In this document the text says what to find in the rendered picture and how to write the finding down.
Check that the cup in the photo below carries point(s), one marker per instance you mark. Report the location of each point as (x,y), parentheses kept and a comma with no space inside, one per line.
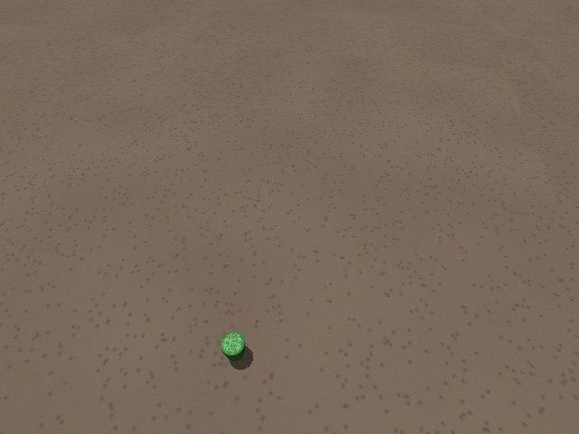
(233,345)

